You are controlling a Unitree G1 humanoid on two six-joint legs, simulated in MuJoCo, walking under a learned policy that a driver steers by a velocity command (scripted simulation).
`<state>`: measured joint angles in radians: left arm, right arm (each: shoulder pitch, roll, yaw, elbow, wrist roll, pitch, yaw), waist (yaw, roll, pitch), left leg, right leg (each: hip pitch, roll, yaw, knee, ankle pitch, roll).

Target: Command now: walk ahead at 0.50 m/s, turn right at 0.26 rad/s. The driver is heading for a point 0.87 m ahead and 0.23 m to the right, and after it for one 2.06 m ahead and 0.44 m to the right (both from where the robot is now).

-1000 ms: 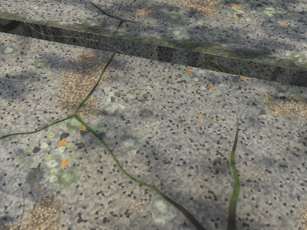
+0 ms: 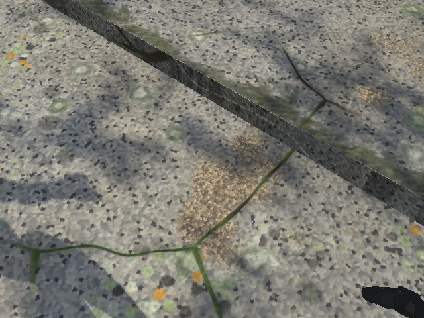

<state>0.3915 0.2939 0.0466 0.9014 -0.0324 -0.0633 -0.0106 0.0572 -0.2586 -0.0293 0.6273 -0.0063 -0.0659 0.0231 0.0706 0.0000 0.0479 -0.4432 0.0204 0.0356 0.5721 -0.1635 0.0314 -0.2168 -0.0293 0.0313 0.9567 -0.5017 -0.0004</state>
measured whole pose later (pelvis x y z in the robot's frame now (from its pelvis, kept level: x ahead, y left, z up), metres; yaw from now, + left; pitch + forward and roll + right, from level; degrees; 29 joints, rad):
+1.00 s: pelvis +0.56 -0.13 +0.00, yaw -26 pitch +2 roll +1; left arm 0.34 0.31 0.06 0.80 0.00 -0.05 0.02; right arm 0.09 -0.29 -0.05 0.73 0.00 -0.12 0.04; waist 0.05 -0.01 0.02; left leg -0.46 -0.05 0.02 0.53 -0.12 0.06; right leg -0.11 0.06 0.12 0.77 -0.46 -0.04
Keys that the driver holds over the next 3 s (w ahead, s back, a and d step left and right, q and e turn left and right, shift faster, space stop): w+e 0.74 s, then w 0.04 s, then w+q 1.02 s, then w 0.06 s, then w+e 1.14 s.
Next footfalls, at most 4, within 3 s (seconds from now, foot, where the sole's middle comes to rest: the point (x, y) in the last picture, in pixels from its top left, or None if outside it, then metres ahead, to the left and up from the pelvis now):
0.44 right None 0.37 -0.18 -0.76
0.96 left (265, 234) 0.73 -0.11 -0.76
1.44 right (339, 203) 0.87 -0.38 -0.76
1.94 left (261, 97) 1.26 -0.08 -0.64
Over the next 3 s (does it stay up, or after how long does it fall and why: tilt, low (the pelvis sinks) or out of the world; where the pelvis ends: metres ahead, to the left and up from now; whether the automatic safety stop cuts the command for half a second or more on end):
stays up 1.70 -0.24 0.11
